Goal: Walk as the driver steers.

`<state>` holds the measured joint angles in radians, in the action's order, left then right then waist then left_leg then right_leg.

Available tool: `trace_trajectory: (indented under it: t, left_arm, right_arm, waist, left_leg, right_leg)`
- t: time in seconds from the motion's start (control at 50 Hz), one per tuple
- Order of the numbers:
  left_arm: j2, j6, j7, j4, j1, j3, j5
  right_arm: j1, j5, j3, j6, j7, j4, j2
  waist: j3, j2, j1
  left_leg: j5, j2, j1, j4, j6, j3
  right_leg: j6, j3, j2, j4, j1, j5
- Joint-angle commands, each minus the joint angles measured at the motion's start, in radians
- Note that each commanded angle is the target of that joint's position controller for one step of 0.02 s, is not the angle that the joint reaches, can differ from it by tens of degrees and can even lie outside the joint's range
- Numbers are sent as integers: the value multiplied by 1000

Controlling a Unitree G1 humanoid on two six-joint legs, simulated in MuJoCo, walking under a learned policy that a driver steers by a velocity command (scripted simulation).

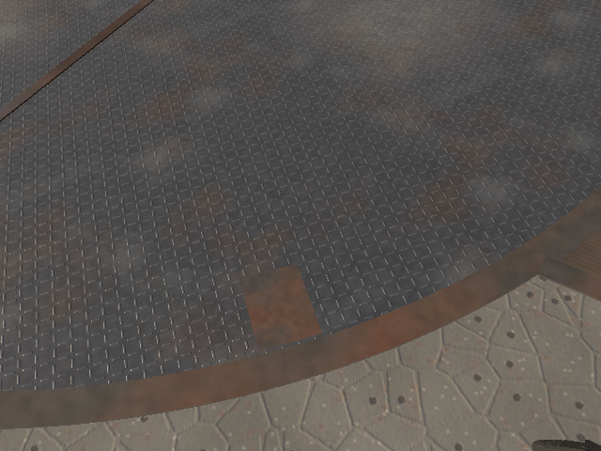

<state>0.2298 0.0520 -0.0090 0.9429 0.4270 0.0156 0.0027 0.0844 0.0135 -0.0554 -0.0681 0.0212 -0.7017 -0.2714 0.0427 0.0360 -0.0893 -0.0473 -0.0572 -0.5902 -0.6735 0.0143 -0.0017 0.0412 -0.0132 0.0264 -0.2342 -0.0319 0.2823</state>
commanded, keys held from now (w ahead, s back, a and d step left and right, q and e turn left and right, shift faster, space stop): no key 0.52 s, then w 0.48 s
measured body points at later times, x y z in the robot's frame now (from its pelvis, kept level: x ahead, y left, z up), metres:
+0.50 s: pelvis +0.13 +0.02 -0.01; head +0.13 +0.01 +0.44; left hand +0.20 +0.29 -0.14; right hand +0.25 -0.22 -0.14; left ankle +0.19 +0.12 -0.74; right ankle +0.13 -0.11 -0.75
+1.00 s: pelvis +0.29 +0.04 +0.00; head +0.31 +0.05 +0.45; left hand +0.45 +0.30 -0.12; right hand +0.26 -0.22 -0.14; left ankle +0.21 +0.12 -0.74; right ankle +0.37 -0.12 -0.68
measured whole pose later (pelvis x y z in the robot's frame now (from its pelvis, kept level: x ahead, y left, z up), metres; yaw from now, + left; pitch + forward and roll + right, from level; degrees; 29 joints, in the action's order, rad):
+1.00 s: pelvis +0.29 +0.04 +0.00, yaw +0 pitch +1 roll +0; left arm 0.28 0.09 0.01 0.86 0.14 0.06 -0.02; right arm 0.39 0.00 -0.03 -0.08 0.01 -1.04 -0.22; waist 0.01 -0.02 0.06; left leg -0.26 0.04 0.00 -0.24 -0.06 0.03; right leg 0.01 -0.01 -0.09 -0.92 0.59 0.18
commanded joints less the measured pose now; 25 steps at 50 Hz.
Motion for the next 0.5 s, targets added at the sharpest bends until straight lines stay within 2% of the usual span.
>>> trace_trajectory:
  t: [0.02, 0.06, 0.08, 0.1, 0.12, 0.14, 0.16, 0.18, 0.2, 0.22, 0.24, 0.28, 0.3, 0.34, 0.38, 0.4, 0.42, 0.44, 0.46, 0.48, 0.5]
  left_arm:
    - [197, -1, -13, -35, -1, 42, -9]
    - [202, 0, -14, -40, -45, 47, -16]
    - [203, -2, -14, -45, -72, 50, -19]
    - [191, -2, -12, -44, -59, 47, -15]
    - [152, 2, -11, -62, -8, 34, 15]
    - [39, -2, -2, -29, 162, -3, 16]
    - [129, -11, 3, -5, 135, 22, -10]
    - [167, -23, 0, -35, 35, 36, -29]
    - [154, -35, -11, -47, -26, 37, -24]
    - [146, -52, -23, -52, -50, 42, -13]
    - [130, -66, -30, -52, -38, 41, -7]
    - [98, -78, -40, -44, -24, 33, 0]
    - [93, -79, -42, -45, -32, 31, 5]
    - [99, -82, -39, -44, -50, 32, 7]
    - [100, -82, -31, -37, -52, 34, 20]
    - [106, -82, -30, -47, -70, 34, 32]
    - [131, -80, -33, -68, -98, 34, 33]
    - [197, -75, -36, -62, -139, 50, 17]
    - [159, -62, -35, -65, -175, 42, 14]
    - [124, -49, -33, -59, -191, 33, 19]
    - [120, -38, -30, -55, -202, 31, 20]
  right_arm:
    - [-90, 4, -1, -13, 12, 84, -39]
    - [-33, -6, -17, -15, 9, 67, -87]
    - [46, -15, -28, -18, 4, 36, -109]
    - [130, -24, -41, -20, -4, 6, -142]
    - [220, -44, -50, -19, -15, -8, -207]
    - [229, -49, -34, -4, -13, -16, -189]
    - [221, -27, -20, 7, -4, -19, -118]
    - [119, -8, -11, 10, -3, -12, -98]
    - [49, -9, -1, 11, -3, -10, -72]
    - [-2, -18, 5, 10, -2, -12, -58]
    - [-37, -31, 2, 10, -2, -21, -64]
    - [-60, -45, 1, 12, -6, -37, -66]
    - [-55, -45, 0, 14, -10, -47, -69]
    - [-54, -33, -3, 22, -20, -62, -85]
    - [-55, -20, 2, 31, -28, -82, -79]
    - [-32, -21, 12, 33, -28, -101, -52]
    - [-8, -28, 18, 36, -28, -117, -42]
    - [25, -24, 9, 42, -32, -118, -53]
    - [14, -32, 11, 43, -38, -127, -59]
    - [23, -30, 9, 43, -41, -133, -59]
    - [38, -28, 9, 44, -44, -149, -57]
  waist:
    - [12, -155, 28]
    - [-21, -161, 81]
    - [-60, -148, 128]
    - [-116, -109, 166]
    - [-252, 28, 164]
    - [-421, 226, 96]
    - [-420, 132, 126]
    - [-250, 91, 111]
    - [-172, 37, 94]
    - [-120, 26, 71]
    - [-97, 61, 42]
    - [-97, 95, 27]
    - [-113, 98, 31]
    - [-134, 81, 35]
    - [-112, 61, 20]
    - [-80, 43, 22]
    - [-27, 6, 39]
    - [25, -122, 96]
    - [40, -151, 93]
    - [29, -164, 102]
    - [18, -165, 109]
  left_leg:
    - [103, 54, 137, 105, -11, 26]
    - [85, 62, 208, 148, -51, 2]
    - [118, 80, 304, 192, -76, 14]
    - [240, 67, 446, 239, -102, 11]
    - [629, -105, 728, 146, -167, -154]
    - [746, -356, 926, 165, -364, -450]
    - [489, -322, 809, 251, -363, -507]
    - [314, -276, 671, 300, -317, -405]
    - [195, -230, 554, 343, -278, -342]
    - [110, -199, 430, 383, -252, -288]
    - [46, -165, 326, 414, -229, -238]
    - [21, -126, 241, 429, -228, -174]
    - [-15, -125, 239, 429, -233, -167]
    - [-180, -126, 220, 440, -227, -168]
    - [-403, -98, 145, 444, -176, -149]
    - [-502, -72, 113, 440, -128, -138]
    - [-535, -37, 111, 406, -81, -117]
    - [-453, 27, 212, 372, -44, -43]
    - [-356, 34, 312, 318, -30, -36]
    - [-286, 35, 362, 288, -37, -32]
    - [-237, 31, 386, 272, -48, -32]
  right_leg:
    - [106, 78, -207, -3, 101, -646]
    - [83, 94, -226, -76, 65, -700]
    - [66, 85, -208, -160, 60, -755]
    - [36, 64, -160, -291, 89, -735]
    - [-6, 44, -97, -518, 261, -420]
    - [-68, 50, 20, -835, 453, 345]
    - [-78, 145, 4, -935, 459, 410]
    - [-85, 114, -33, -966, 529, 367]
    - [-91, 95, -65, -932, 531, 308]
    - [-99, 97, -90, -867, 488, 259]
    - [-104, 95, -106, -782, 407, 223]
    - [-111, 59, -87, -635, 306, 219]
    - [-109, 54, -86, -571, 275, 197]
    - [-93, 40, -83, -444, 203, 46]
    - [-66, 16, -65, -332, 105, -92]
    - [-47, 38, -82, -284, 93, -106]
    - [-21, 97, -133, -194, 137, -68]
    - [8, 110, -130, -164, 324, 152]
    - [5, 107, -115, -122, 409, 239]
    - [-11, 107, -116, -103, 427, 223]
    - [-27, 103, -110, -104, 418, 159]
